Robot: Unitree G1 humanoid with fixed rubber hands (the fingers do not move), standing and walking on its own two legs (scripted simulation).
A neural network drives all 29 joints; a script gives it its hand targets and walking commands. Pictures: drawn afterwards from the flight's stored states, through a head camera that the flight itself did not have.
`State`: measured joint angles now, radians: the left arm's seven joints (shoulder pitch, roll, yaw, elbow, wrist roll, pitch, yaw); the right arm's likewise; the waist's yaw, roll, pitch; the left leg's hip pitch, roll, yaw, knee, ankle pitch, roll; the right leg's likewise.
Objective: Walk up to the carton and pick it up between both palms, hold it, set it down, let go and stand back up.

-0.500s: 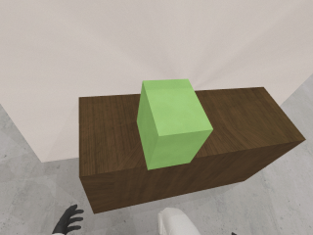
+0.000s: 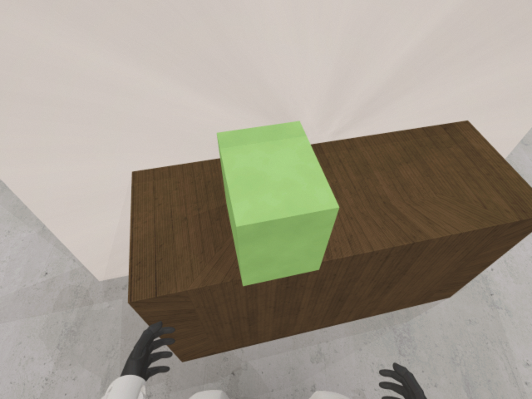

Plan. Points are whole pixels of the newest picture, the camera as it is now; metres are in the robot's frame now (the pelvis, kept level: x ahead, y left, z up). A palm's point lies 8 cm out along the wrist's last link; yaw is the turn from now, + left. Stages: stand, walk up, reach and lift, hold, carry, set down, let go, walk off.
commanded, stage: walk up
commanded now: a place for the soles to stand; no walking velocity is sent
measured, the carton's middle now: (270, 205) +0.47 +0.00 -0.07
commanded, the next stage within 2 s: none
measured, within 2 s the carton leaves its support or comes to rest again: neither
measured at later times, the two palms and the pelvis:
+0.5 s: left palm out of the picture +0.12 +0.20 -0.09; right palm out of the picture +0.13 -0.22 -0.09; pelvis +0.02 -0.02 +0.01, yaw +2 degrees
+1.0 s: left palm out of the picture +0.09 +0.18 -0.10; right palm out of the picture +0.14 -0.23 -0.10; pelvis +0.02 -0.04 +0.01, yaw +6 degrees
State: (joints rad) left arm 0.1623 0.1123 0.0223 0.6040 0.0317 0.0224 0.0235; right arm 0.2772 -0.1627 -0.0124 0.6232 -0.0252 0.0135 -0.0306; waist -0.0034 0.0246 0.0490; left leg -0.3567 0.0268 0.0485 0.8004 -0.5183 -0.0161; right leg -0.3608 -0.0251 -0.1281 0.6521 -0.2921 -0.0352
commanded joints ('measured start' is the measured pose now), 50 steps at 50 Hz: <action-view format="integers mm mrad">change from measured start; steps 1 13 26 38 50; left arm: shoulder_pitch -49 45 88 114 126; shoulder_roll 112 88 95 103 110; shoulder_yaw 33 27 33 40 20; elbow -80 -25 2 -7 34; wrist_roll -5 -13 -10 -13 -16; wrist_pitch -24 -43 -44 -45 -49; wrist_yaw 0 -35 -30 -25 -35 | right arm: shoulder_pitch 55 23 34 20 20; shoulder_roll -4 -34 -17 -17 -25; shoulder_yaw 5 -17 -19 -21 -15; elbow -69 -54 -20 -6 16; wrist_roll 4 2 2 -5 -3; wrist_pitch -38 -75 -71 -68 -60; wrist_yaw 2 22 13 11 9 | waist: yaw -18 5 1 15 8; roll -120 0 -15 -33 -3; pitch -167 -121 -55 -82 -55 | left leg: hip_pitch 114 106 87 78 76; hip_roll -23 90 69 35 46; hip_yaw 28 -126 -126 -119 -159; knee -304 -354 -353 -301 -336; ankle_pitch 183 357 388 346 401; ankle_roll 24 47 38 22 14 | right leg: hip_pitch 126 178 184 209 208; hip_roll -174 -84 -93 -119 -115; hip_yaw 208 115 102 97 39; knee -154 -203 -237 -264 -256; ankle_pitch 246 122 177 200 188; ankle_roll -107 -13 -19 -39 -20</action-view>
